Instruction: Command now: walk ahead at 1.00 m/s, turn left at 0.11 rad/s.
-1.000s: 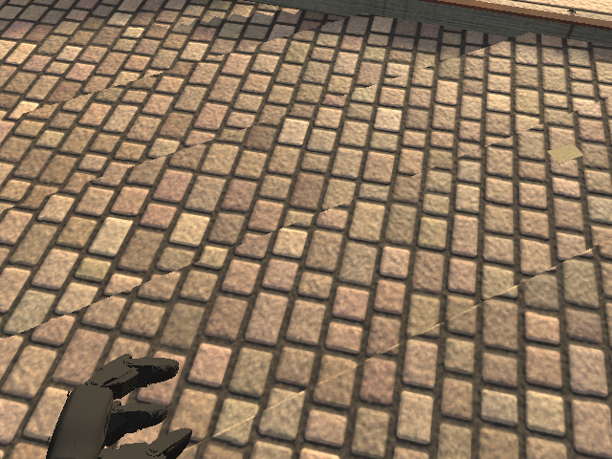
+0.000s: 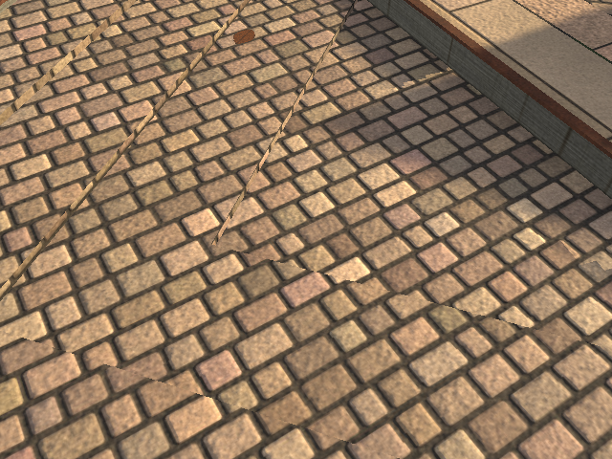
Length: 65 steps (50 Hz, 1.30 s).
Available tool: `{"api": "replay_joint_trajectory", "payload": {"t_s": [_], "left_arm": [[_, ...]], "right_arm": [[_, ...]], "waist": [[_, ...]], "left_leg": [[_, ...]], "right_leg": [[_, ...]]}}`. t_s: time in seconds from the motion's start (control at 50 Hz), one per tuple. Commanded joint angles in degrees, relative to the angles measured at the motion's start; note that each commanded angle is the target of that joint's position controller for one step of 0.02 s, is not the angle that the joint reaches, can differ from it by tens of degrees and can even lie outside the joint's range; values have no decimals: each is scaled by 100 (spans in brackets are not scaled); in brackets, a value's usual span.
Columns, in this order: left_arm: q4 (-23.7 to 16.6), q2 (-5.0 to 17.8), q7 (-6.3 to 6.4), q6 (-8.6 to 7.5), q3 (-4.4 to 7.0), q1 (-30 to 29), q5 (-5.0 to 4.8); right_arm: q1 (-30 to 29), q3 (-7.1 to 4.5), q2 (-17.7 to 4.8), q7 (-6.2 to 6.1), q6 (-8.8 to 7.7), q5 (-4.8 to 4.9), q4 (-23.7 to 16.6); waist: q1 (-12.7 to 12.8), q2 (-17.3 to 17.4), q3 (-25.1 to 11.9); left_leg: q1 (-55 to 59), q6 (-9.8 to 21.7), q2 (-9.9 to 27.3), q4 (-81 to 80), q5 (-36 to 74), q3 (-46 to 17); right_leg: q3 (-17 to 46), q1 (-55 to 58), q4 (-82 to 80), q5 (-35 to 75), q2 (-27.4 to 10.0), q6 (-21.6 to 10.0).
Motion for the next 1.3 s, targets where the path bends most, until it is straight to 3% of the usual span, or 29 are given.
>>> {"api": "replay_joint_trajectory", "payload": {"t_s": [0.02, 0.12, 0.2, 0.24, 0.28, 0.3, 0.32, 0.34, 0.36, 0.42, 0.46, 0.52, 0.6, 0.64, 0.68, 0.7, 0.72, 0.76, 0.8, 0.9, 1.0, 1.08, 1.1, 1.12, 1.14, 1.16, 1.18, 1.24, 1.3], "left_arm": [[-54, 558, 13, -197, 57, 267, -152], [241, 668, -73, -427, 98, 515, -403], [556, 929, -4, -250, 124, 895, -311], [641, 1212, 127, -93, 194, 782, -130], [401, 1000, 132, -4, 148, 405, -89], [224, 37, 103, -75, -56, 984, -16], [148, 363, 158, -99, -50, 1092, -434], [115, 727, 184, -119, 8, 312, -346], [4, 668, 135, -134, 10, -96, -290], [54, 284, -33, 103, -82, -86, -3], [-298, 215, -163, 158, -133, -901, 85], [-554, 54, -298, -19, -264, -1530, -50], [-715, 447, -217, 24, -170, -1932, -106], [-525, 764, -71, 2, -30, -1051, -36], [44, 1238, 147, 18, 197, 1073, 6], [92, 1729, 190, -20, 273, 1362, 245], [-12, 1601, 83, -20, 291, 1258, 145], [-126, 736, 54, -115, 141, 1, 75], [175, 361, 62, -198, 26, 187, 70], [396, 237, 13, -343, -44, -153, -231], [478, 514, 169, -424, -26, -77, -272], [166, 1061, 272, -112, 119, -742, -163], [-18, 965, 221, 0, 132, -903, -189], [-231, 646, 116, -58, 24, -873, -81], [-393, 464, 127, -65, -80, -701, 60], [-837, 398, 62, -186, -159, -702, -49], [-993, 540, 43, -264, -186, -892, -79], [-763, 721, 60, 41, -160, -985, 99], [-1074, 330, 49, 147, -311, -1392, -74]], "right_arm": [[-556, 50, -268, 239, 59, -154, -649], [-1737, 254, 14, 437, -114, -29, -997], [-1776, 146, -310, 278, -25, -95, -980], [-471, -17, -662, 158, -12, -72, -567], [1242, -307, -1280, -18, 60, -101, 21], [1334, -330, -1595, -32, 27, -228, 22], [1314, -388, -1407, -11, 23, -87, -39], [1006, -320, -918, -30, -49, -37, -12], [742, -260, -696, -26, -112, -16, 84], [695, -113, -332, -40, -217, 16, 243], [588, -140, -508, -33, -316, 173, 328], [423, -143, -486, 7, -443, 260, 425], [967, -237, -896, -14, -376, 292, 725], [1059, -279, -1178, -69, -254, 141, 765], [739, -309, -1219, -129, -137, -52, 747], [1643, -36, 104, -113, -146, -15, 651], [2029, -1, -76, -174, -201, 437, 473], [357, -144, -713, -139, -102, 242, 333], [207, -133, -360, -23, 52, 77, 291], [-836, 36, 209, 330, 289, 30, -382], [-1309, 70, 16, 521, 158, -20, -503], [971, -245, -816, 270, 365, -53, 79], [1821, -523, -1198, 150, 404, 86, 396], [1619, -598, -1375, 67, 437, 108, 479], [1238, -561, -1470, 7, 421, 141, 263], [1048, -527, -1469, -94, 479, -46, -14], [930, -508, -1241, -181, 413, -97, -72], [23, -423, -949, -254, 169, 9, -274], [-468, -468, -971, -144, 58, 5, -341]], "waist": [[-171, -339, 598], [15, -266, 526], [-28, -366, 454], [-716, -667, -212], [-1422, 69, -913], [-609, 1773, -1221], [-879, 1630, -2095], [-807, 469, -1219], [-608, 312, -565], [2, -117, -101], [44, 118, 491], [98, 52, 550], [-56, -232, 554], [420, -112, -47], [1522, 47, -908], [807, -1876, -1699], [626, -2383, -2871], [556, -261, -673], [256, -218, -229], [-207, -623, 416], [-365, -316, 361], [-1665, -581, -554], [-2007, 644, -1102], [-1471, 1439, -781], [-958, 692, -894], [-747, 813, -1351], [-585, 669, -724], [189, -511, 69], [329, -195, 183]], "left_leg": [[-1445, -274, 625, -1169, 321, -152], [323, -99, 515, -4006, 3628, 851], [353, 128, 248, -4448, 2903, 1057], [1574, 277, 148, -4313, 2022, 797], [3346, 506, 782, -4282, 899, 100], [4656, 688, 1978, -3657, 2296, -1334], [5449, 1511, 2464, -4663, 825, -2928], [4720, 1207, 2060, -5170, 428, -2423], [3797, 1055, 1822, -5309, 996, -1965], [2249, 884, 1503, -5710, 1903, -1131], [1549, 813, 1210, -6224, 2147, -569], [727, 503, 607, -6469, 2556, 357], [1548, 412, 947, -6686, 3297, -40], [2224, 302, 1021, -5163, 5398, -68], [1212, 193, 651, -1903, 4906, 3], [-412, 116, -20, 1085, -940, 226], [-1389, 118, -308, 2086, -1140, -24], [-1600, 142, 479, 831, 396, 26], [-1194, 134, 758, 557, 438, 56], [-1262, 13, 965, -1196, 1327, 653], [14, 259, 315, -3485, 3490, 1561], [2420, 730, 42, -3236, 1926, 1232], [4138, 1135, -69, -3801, 2116, 1109], [4941, 1535, 449, -3641, 2286, 357], [4603, 1828, 691, -3461, 2542, -550], [4543, 2333, 1436, -4895, -323, -2809], [3794, 2282, 1908, -5863, -1206, -4058], [1235, 1616, 1082, -5860, 116, -2396], [-625, 1038, 29, -5465, 2297, -1038]], "right_leg": [[2184, 50, -2330, -356, -1616, -945], [660, -406, -2963, 1995, -963, -641], [401, 1281, -2554, 4223, -1190, -534], [344, 1561, -828, 5625, -1376, -421], [20, 337, 2549, 3863, -697, -221], [355, -1488, 4717, -1347, -35, -139], [817, -2863, 5441, -1156, 162, -171], [901, -3212, 4861, -453, -400, -309], [898, -3043, 4328, -194, -537, -327], [906, -2221, 3382, -287, -826, -90], [563, -2236, 2258, 183, -918, 92], [95, -970, 173, 2922, -768, -42], [104, -300, -346, 3446, -514, -164], [127, 500, -39, 2412, -206, -295], [475, 2526, 355, 895, -621, -331], [2259, 3962, 727, 628, -2387, -632], [5150, 4464, -961, -931, -3204, -1053], [3115, 2335, -1441, -215, -2440, -650], [1860, 1413, -1329, 2043, -2102, -531], [-104, 502, -2261, 2712, -1588, -237], [-1267, 827, -2091, 4358, -1242, 68], [-1041, 737, 999, 6529, -1714, 64], [-1102, -432, 3757, 4264, -941, 353], [-831, -2402, 5497, -938, -298, 521], [-232, -2893, 6044, -1344, -488, 447], [509, -3479, 6089, -1400, -321, 426], [956, -3944, 5287, -1210, -614, 440], [940, -2365, 3729, -1105, -1067, 761], [358, -295, 1540, 436, -721, 903]]}}
Keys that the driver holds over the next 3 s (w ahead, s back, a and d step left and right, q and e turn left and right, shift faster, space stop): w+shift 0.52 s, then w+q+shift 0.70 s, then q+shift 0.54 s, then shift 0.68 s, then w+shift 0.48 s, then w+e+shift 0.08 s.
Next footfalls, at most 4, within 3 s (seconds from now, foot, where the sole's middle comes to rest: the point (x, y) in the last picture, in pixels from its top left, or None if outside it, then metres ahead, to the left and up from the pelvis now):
0.28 left None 0.48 0.09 -0.80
0.68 right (352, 298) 0.96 -0.09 -0.83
1.06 left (263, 201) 1.34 0.18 -0.85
1.40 right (280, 124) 1.70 0.14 -0.83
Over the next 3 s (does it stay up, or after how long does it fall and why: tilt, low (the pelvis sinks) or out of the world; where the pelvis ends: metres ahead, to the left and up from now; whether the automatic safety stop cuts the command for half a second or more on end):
stays up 1.66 0.47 -0.07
